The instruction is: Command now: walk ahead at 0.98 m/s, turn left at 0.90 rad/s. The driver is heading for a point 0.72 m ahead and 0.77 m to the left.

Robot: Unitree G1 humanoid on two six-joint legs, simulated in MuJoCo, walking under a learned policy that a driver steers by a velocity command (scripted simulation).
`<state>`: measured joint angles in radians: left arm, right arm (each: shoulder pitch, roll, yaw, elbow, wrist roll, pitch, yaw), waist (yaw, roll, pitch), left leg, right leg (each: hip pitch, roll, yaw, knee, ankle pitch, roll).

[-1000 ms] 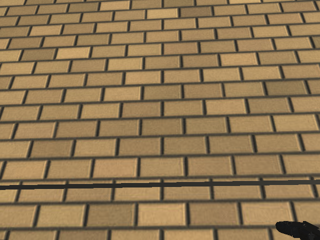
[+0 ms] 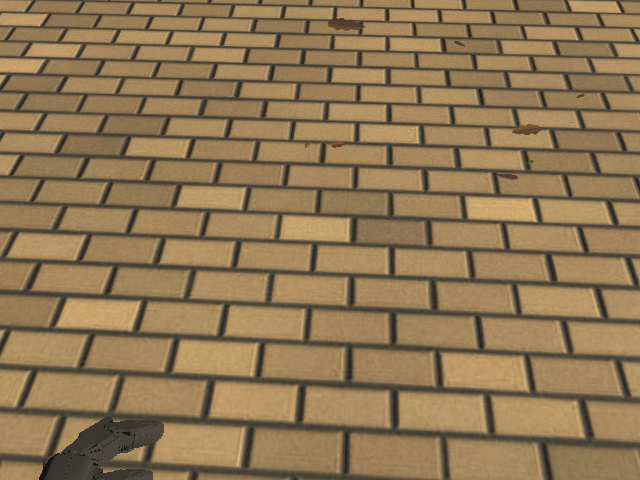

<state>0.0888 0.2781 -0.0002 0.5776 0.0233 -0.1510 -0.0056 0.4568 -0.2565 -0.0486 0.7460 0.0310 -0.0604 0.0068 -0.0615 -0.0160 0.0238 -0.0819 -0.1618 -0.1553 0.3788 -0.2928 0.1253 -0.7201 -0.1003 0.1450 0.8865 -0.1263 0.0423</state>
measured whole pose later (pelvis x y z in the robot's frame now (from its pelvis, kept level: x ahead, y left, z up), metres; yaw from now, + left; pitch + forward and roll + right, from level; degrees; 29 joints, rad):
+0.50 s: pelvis +0.44 -0.01 -0.02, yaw +29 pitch -1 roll -4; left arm 0.46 0.33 0.08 0.83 0.01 -0.10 0.01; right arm 0.06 -0.33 -0.05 0.56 0.03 -0.01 0.06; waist 0.11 0.03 0.05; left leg -0.84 0.11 0.02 1.02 -0.01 0.06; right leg 0.16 0.02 -0.23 0.27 -0.40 0.03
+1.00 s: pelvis +0.82 +0.24 -0.01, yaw +58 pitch +1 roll -1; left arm -0.05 0.28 0.03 0.53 -0.02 -0.14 -0.01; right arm 0.44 -0.27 -0.07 0.74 0.05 -0.05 -0.02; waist -0.13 -0.04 0.04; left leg 0.00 -0.14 -0.30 0.48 -0.45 0.10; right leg -0.59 -0.03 0.18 0.52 0.06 0.09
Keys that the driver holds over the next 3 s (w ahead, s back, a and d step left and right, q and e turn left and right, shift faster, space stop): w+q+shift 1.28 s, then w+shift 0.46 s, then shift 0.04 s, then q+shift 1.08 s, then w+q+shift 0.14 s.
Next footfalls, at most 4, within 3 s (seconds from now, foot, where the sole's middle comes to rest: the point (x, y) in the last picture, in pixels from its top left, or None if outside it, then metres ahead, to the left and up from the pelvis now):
0.16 right None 0.39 -0.17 -0.78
0.62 left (225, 397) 0.68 0.21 -0.78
1.06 right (176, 252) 1.11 0.35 -0.78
1.54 left None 0.96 0.83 -0.78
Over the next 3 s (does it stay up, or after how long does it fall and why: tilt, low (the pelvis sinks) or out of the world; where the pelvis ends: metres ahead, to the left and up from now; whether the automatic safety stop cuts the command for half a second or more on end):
stays up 1.00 1.26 0.00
